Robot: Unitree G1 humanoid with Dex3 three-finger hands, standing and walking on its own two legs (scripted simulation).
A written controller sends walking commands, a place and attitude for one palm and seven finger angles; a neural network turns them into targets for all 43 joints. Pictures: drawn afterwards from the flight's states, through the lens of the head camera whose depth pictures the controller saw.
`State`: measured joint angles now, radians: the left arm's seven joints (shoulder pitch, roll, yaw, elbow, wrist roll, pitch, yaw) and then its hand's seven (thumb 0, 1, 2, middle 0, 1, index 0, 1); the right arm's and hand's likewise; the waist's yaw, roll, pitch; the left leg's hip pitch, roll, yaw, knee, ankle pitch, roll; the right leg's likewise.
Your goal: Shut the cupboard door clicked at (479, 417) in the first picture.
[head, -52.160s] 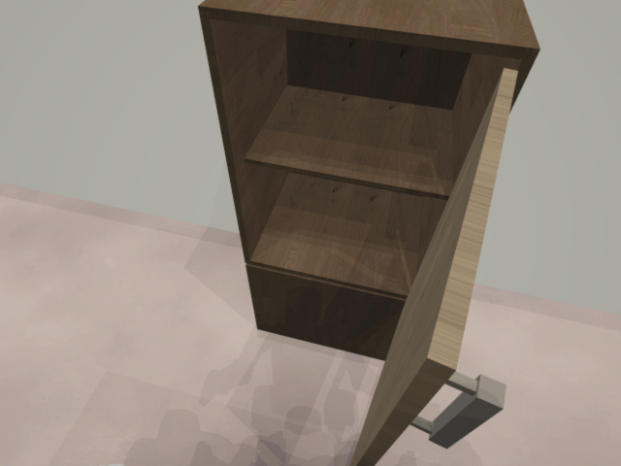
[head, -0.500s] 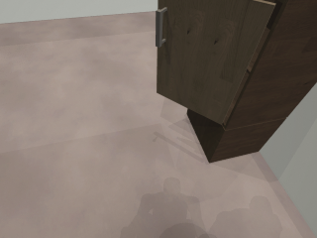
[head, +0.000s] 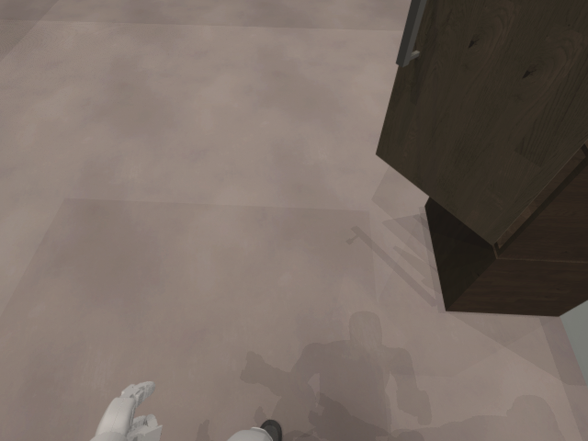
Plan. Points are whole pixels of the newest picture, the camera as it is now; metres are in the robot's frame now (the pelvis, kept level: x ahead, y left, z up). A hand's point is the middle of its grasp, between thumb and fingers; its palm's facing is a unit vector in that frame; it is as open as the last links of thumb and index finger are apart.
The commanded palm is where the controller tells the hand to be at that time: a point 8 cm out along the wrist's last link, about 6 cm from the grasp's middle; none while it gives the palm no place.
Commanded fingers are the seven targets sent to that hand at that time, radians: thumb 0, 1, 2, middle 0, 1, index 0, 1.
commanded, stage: walk to a spot facing it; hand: left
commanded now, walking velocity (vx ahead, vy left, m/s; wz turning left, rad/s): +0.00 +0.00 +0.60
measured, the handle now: (417, 27) +0.88 -0.25 +0.08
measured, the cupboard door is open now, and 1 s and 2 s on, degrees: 41 41 41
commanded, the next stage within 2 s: turn to face it in 1.34 s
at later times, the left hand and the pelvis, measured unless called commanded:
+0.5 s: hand out of the picture -0.03 +0.22 -0.18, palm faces +0.36 -0.90 -0.26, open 7.4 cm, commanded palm none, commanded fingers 0.00 0.90 0.90 -0.20 -0.30 -0.20 -0.30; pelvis +0.00 +0.00 -0.01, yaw +20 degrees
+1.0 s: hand out of the picture +0.01 +0.18 -0.16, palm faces +0.66 -0.73 -0.19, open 7.4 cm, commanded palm none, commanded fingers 0.00 0.90 0.90 -0.20 -0.30 -0.20 -0.30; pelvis +0.12 +0.03 +0.00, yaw +41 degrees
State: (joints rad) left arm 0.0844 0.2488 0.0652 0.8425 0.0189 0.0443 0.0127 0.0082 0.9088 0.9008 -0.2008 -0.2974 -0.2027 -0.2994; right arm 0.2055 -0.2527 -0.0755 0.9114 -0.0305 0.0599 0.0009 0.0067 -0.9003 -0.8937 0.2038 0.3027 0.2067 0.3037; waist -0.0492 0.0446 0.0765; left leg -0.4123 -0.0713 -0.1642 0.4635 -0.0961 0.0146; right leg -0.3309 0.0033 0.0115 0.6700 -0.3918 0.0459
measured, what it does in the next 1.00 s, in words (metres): walks ahead, turning left: right foot, then left foot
